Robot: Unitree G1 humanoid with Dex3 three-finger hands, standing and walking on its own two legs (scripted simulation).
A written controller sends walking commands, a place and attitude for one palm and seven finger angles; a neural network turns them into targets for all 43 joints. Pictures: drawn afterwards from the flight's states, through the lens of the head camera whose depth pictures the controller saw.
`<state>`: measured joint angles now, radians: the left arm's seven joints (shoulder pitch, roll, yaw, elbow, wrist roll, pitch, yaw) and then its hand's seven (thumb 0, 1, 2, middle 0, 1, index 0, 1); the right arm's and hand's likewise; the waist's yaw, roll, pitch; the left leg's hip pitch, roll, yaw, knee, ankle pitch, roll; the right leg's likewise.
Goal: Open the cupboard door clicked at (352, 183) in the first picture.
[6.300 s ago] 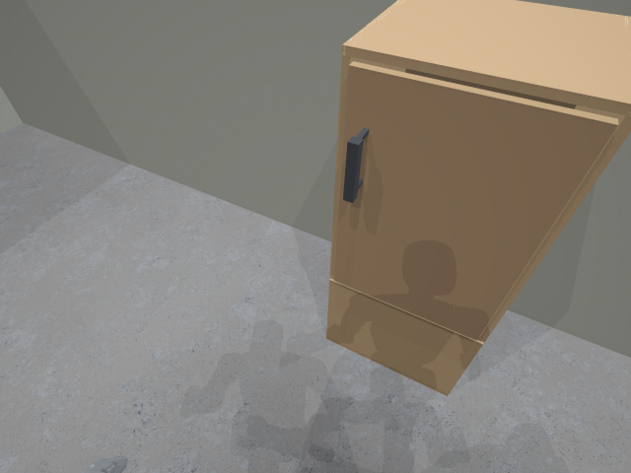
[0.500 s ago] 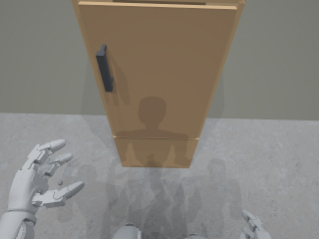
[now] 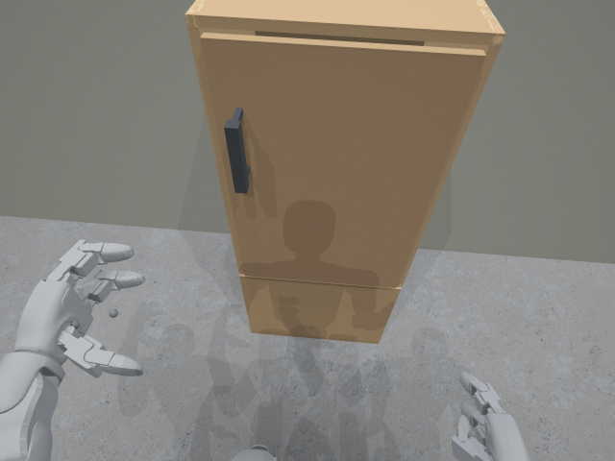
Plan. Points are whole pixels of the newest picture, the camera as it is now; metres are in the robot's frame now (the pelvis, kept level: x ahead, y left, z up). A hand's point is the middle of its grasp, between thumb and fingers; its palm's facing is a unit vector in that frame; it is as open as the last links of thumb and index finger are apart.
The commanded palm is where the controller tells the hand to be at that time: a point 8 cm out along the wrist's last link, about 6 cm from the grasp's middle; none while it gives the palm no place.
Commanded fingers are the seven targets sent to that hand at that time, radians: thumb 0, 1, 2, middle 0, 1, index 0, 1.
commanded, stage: raise the hand with hooked fingers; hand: left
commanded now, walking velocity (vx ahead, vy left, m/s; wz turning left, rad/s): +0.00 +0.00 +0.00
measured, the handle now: (240, 151) +0.56 +0.16 +0.09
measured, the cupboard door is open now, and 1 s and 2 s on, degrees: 0 0 0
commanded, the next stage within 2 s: move the hooked fingers beside the handle in 0.74 s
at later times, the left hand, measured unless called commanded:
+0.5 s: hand (125, 279) +0.30 +0.25 +0.09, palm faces +0.01 -1.00 -0.01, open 14.0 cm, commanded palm +0.27 +0.30 +0.10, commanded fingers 0.00 -0.50 0.30 -0.30 -1.20 -0.30 -1.20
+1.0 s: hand (127, 272) +0.31 +0.25 +0.09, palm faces +0.03 -1.00 +0.00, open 14.0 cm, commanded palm +0.29 +0.29 +0.10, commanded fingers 0.00 -0.50 0.30 -0.30 -1.20 -0.30 -1.20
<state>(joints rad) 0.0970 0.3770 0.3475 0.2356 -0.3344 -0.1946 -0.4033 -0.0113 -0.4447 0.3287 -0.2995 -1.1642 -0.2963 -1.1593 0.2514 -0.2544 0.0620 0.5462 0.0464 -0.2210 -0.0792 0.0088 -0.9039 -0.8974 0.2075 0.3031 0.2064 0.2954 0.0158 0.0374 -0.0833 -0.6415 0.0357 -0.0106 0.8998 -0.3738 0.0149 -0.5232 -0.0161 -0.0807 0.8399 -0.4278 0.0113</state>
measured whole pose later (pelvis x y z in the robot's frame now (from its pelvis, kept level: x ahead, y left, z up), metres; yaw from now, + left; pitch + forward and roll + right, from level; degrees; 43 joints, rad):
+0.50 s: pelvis +0.00 -0.02 +0.01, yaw -1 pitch +6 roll -1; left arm -0.05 0.41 0.43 0.42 -0.36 -0.21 -0.49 -0.02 -0.50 0.30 -0.30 -1.20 -0.30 -1.19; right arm 0.30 -0.29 0.03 0.57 0.05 -0.19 -0.09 0.01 -0.91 -0.90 0.21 0.30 0.20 0.30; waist -0.01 0.02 -0.06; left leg -0.57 0.05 0.01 0.81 -0.34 -0.01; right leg -0.48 0.00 -0.06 0.78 -0.40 -0.01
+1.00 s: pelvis +0.00 -0.02 +0.01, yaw +0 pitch +6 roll -2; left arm -0.16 0.41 0.41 0.51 -0.34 -0.23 -0.49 -0.02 -0.50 0.30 -0.30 -1.20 -0.30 -1.20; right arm 0.27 -0.28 0.05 0.58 0.05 -0.19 -0.10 0.01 -0.90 -0.90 0.21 0.30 0.21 0.30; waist 0.01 0.03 -0.04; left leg -0.59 0.05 -0.01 0.83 -0.34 -0.01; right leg -0.49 0.00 -0.08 0.79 -0.40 -0.01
